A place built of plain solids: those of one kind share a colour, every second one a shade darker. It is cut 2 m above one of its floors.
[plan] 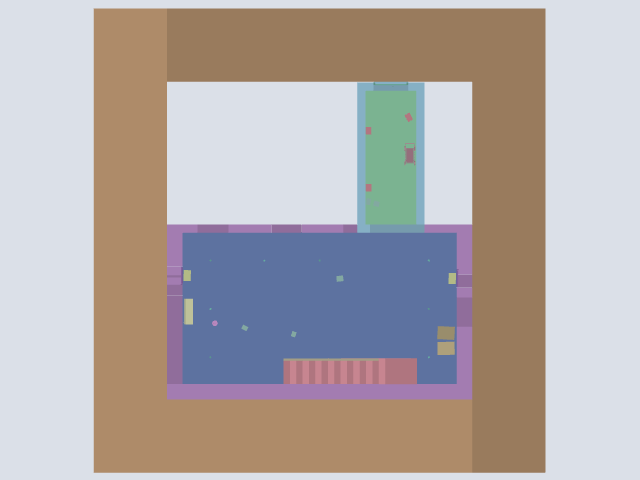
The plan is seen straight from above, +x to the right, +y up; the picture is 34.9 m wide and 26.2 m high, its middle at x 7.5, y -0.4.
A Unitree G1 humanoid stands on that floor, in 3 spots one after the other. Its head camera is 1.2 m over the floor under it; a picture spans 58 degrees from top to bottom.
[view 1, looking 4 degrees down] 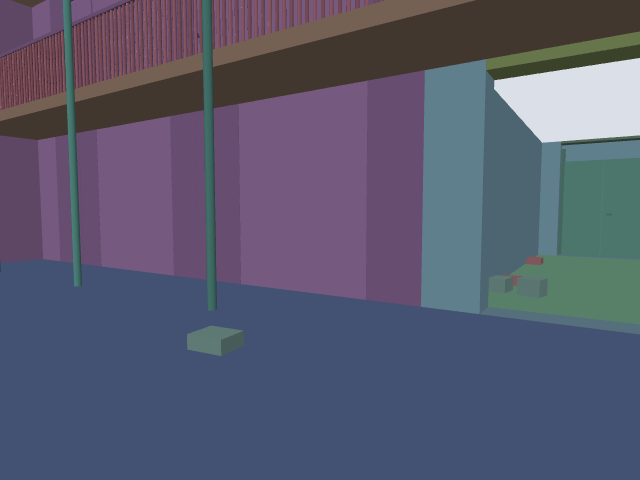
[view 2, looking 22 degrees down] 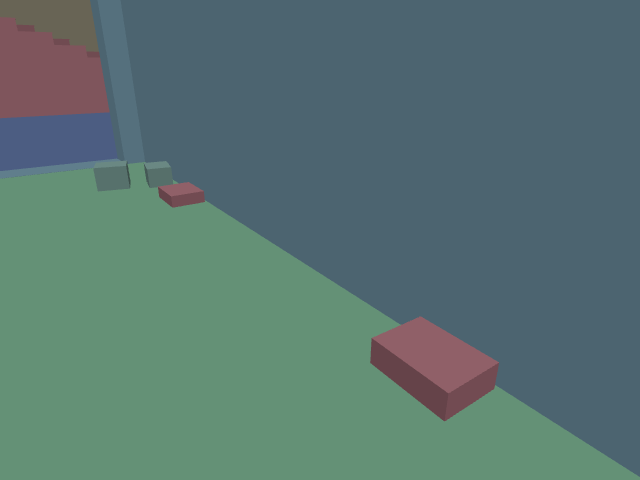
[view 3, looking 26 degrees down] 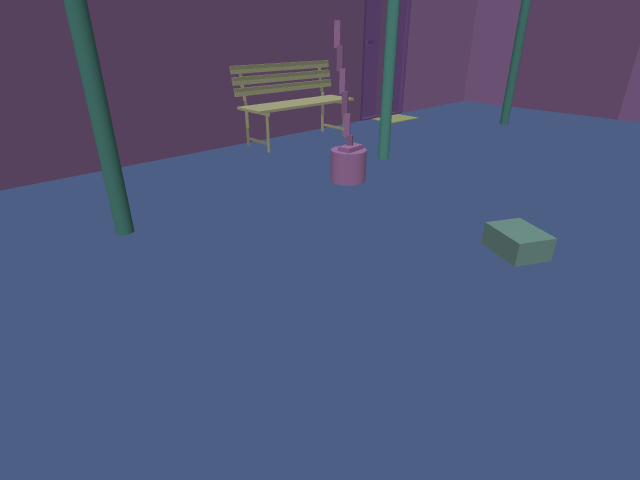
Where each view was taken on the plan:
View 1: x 11.37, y -5.12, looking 123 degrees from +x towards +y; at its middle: wall_court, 6.12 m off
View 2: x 11.37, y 6.50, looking -125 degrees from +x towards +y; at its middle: wall_passage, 2.61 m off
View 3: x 4.28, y -7.62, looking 137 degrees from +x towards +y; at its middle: floor_court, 2.74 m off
